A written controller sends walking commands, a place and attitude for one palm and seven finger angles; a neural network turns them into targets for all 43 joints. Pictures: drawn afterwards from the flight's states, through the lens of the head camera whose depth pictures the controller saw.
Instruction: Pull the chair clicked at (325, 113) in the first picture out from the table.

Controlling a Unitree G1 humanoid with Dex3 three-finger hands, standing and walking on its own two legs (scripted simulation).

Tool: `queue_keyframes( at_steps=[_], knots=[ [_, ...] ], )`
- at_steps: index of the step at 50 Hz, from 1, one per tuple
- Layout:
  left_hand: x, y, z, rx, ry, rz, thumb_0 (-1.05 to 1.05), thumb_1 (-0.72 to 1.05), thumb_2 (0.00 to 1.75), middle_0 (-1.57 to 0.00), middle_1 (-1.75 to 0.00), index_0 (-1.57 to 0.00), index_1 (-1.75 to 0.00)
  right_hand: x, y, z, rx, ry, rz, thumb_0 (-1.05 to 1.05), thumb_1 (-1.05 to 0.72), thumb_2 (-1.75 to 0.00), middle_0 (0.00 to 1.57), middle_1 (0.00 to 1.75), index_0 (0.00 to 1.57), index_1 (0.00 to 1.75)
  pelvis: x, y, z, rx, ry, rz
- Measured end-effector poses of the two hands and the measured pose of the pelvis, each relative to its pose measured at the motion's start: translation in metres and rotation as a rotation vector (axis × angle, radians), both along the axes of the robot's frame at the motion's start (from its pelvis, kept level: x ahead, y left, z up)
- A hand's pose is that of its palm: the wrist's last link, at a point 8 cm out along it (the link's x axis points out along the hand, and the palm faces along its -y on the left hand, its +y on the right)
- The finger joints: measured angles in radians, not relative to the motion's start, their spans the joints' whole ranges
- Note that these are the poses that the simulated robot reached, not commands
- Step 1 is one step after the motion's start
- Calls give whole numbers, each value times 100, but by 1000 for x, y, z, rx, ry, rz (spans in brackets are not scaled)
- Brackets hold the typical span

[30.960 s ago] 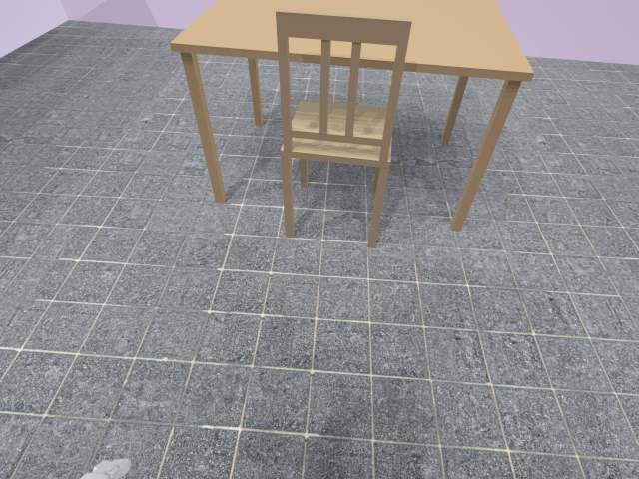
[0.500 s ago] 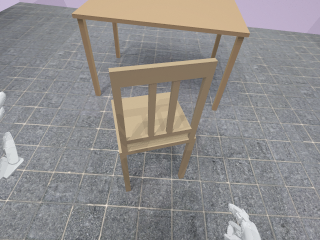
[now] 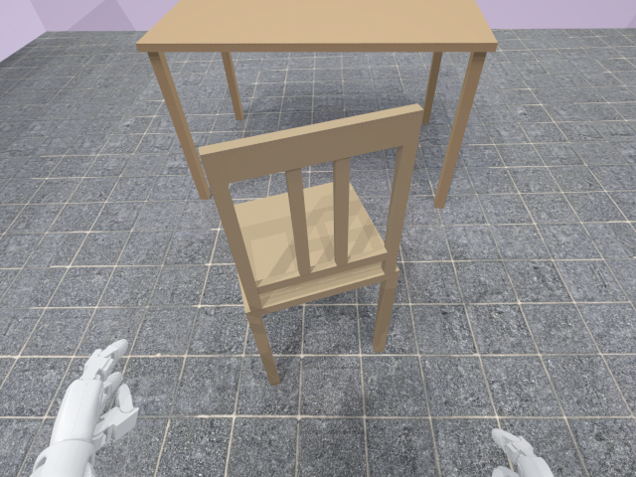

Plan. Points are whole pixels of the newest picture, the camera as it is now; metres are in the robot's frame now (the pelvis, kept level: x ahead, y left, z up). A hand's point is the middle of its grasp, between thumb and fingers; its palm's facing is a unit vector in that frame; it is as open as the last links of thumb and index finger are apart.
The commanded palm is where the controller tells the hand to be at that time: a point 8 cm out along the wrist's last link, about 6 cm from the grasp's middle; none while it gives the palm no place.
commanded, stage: let the arm hang, fingers relaxed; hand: left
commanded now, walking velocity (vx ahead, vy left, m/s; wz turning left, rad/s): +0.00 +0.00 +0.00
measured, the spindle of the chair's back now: (299, 226) +0.58 +0.07 -0.07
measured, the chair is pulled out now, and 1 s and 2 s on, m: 0.64 0.64 0.64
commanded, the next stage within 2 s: look to check the result in 0.96 s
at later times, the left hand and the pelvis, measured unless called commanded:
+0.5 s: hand out of the picture +0.01 +0.18 -0.15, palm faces -0.03 -0.96 -0.26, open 7.3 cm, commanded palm none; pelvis -0.01 -0.02 +0.02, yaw -2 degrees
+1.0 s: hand out of the picture +0.00 +0.14 -0.16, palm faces -0.03 -0.98 -0.20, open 7.3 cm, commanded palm none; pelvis +0.00 -0.02 +0.02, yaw -2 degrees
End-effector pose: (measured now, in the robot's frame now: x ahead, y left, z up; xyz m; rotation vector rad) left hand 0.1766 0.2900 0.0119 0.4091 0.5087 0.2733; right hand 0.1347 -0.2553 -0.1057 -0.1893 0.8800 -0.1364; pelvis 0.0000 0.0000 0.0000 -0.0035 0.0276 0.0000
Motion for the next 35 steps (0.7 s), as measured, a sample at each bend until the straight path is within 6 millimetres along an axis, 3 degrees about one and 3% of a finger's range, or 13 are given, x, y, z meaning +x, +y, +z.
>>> queue_keyframes(
  at_steps=[2, 4, 7, 12, 18, 25, 35],
  knots=[
    [-24, -24, -58, -113, 232, 23, 0, 91, 90, -20, -30, -20, -30, -17, 0, -8, 9, 60, -20, 1, -91, -90, 20, 30, 20, 30, 1, -2, -1, 3, -11, -2],
    [-56, -54, -102, -219, 423, 18, 0, 91, 90, -20, -30, -19, -30, -38, 1, -11, 8, 132, -38, 1, -91, -90, 20, 30, 20, 30, 0, -6, 0, 6, -23, -4],
    [-103, -96, -138, -357, 615, 28, 0, 92, 90, -20, -30, -20, -30, -73, 2, -11, -3, 253, -59, 1, -91, -90, 20, 30, 20, 30, -2, -10, 4, 4, -36, -13],
    [-127, -87, -142, -347, 670, 86, -6, 102, 90, -21, -30, -21, -30, -123, 5, -13, -3, 432, -70, 1, -91, -90, 20, 30, 20, 30, -8, -17, 12, -5, -36, -8],
    [-157, -71, -134, -270, 790, 108, -3, 96, 90, -21, -30, -20, -30, -155, 9, -22, 44, 508, -121, 1, -91, -90, 20, 30, 20, 30, -9, -17, 15, -7, -41, -19],
    [-171, -67, -127, -233, 836, 131, -1, 92, 90, -20, -30, -20, -30, -167, 17, -30, 86, 534, -131, 1, -91, -90, 20, 30, 20, 30, -8, -19, 17, -4, -47, -28],
    [-168, -91, -133, -272, 834, 113, 0, 92, 90, -20, -30, -20, -30, -167, 22, -31, 103, 532, -138, 0, -91, -90, 20, 30, 20, 30, -6, -22, 18, -2, -52, -35]
  ],
)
